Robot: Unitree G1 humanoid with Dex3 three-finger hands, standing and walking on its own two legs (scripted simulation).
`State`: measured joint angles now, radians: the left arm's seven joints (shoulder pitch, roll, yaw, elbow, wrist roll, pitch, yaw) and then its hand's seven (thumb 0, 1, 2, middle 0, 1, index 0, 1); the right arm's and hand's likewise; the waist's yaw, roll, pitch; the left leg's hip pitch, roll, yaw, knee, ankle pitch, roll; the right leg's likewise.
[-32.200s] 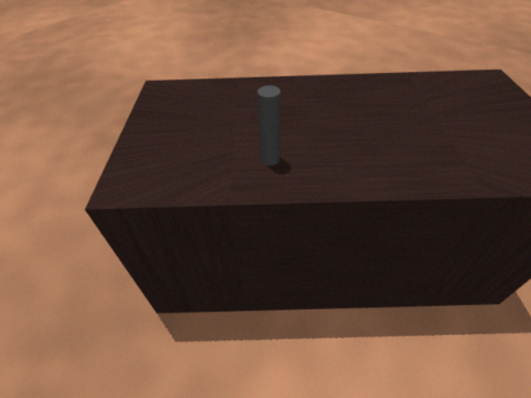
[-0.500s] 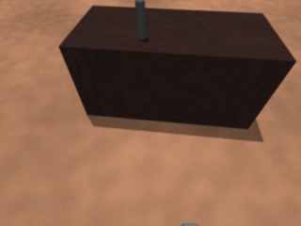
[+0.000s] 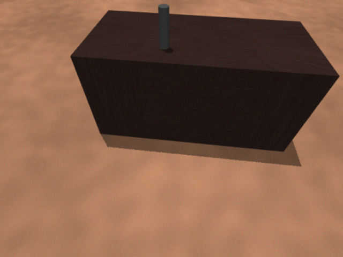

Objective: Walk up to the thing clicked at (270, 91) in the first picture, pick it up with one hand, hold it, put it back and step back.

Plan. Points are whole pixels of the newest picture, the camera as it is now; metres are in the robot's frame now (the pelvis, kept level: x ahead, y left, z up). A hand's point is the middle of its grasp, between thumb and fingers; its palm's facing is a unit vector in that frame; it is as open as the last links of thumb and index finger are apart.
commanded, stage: step back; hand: left
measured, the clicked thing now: (163, 28) +1.19 +0.13 -0.01
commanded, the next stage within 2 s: stand in 0.32 s
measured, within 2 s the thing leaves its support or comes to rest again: neither
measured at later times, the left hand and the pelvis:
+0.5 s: hand out of the picture +0.14 +0.23 -0.13, palm faces -0.03 -0.94 -0.34, open 7.4 cm; pelvis +0.02 -0.01 +0.02, yaw -1 degrees
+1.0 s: hand out of the picture +0.07 +0.24 -0.14, palm faces -0.04 -0.94 -0.34, open 7.4 cm; pelvis +0.00 -0.01 +0.02, yaw -1 degrees
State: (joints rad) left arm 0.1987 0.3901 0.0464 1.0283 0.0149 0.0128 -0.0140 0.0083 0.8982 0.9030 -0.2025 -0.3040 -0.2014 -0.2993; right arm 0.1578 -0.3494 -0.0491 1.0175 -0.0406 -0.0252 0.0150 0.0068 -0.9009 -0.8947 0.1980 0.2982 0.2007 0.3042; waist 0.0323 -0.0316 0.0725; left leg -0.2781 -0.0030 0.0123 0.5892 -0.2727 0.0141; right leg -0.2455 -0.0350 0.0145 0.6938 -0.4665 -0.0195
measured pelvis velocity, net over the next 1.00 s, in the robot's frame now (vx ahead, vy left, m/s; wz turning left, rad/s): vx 0.00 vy -0.01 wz -0.02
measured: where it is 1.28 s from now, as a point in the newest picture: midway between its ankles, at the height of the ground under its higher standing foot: outside the picture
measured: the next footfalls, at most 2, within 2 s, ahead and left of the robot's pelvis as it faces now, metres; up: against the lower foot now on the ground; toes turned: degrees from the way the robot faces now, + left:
none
